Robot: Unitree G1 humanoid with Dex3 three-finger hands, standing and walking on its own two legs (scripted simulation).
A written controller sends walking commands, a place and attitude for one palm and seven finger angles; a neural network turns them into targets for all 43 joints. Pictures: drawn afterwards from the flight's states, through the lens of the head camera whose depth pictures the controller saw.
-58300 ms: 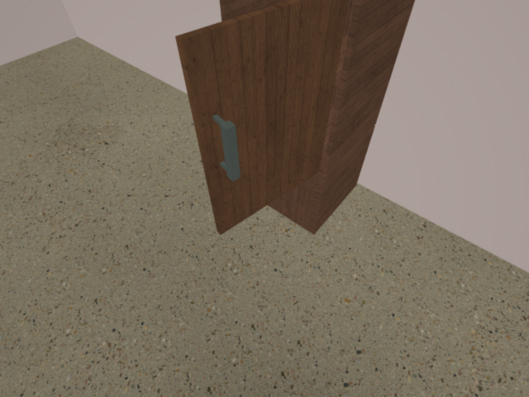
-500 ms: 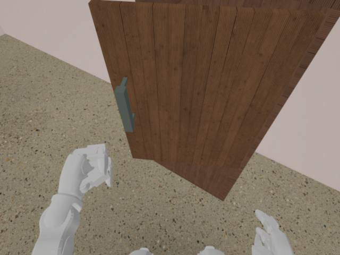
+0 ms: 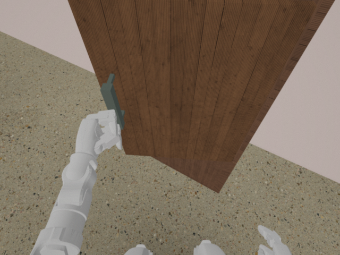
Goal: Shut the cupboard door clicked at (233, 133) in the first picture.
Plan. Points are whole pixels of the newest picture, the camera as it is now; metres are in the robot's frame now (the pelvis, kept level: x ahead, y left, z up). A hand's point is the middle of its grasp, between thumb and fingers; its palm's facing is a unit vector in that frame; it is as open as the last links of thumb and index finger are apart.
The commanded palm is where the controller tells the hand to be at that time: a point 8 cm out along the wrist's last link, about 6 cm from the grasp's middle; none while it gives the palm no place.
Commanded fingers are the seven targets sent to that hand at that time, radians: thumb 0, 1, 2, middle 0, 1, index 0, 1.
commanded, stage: bring the fist close to the handle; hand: left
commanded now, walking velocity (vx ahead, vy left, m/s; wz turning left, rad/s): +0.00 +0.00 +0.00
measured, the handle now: (115, 102) +0.48 +0.15 +0.06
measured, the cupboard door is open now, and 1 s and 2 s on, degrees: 26 21 11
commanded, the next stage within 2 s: push the door shut along its arc in 0.46 s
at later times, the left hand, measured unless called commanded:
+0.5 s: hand (123, 130) +0.39 +0.12 +0.07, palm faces -0.07 -1.00 -0.03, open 3.1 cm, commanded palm +0.37 +0.17 +0.07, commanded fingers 0.00 0.90 0.90 -1.30 -1.50 -1.30 -1.50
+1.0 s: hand (127, 115) +0.43 +0.11 +0.07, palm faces -0.18 -0.98 -0.04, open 3.1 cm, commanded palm +0.42 +0.17 +0.07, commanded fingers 0.00 0.90 0.90 -1.30 -1.50 -1.30 -1.50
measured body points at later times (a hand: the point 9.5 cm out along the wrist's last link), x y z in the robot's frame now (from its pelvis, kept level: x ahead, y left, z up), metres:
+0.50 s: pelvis -0.01 -0.01 +0.00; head +0.06 -0.02 +0.45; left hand +0.39 +0.17 +0.07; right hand +0.09 -0.27 -0.12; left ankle +0.00 +0.12 -0.68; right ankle +0.02 -0.12 -0.68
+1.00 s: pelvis -0.02 +0.00 -0.01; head +0.07 -0.01 +0.43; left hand +0.44 +0.17 +0.07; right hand +0.05 -0.27 -0.13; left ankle +0.00 +0.12 -0.68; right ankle +0.02 -0.12 -0.68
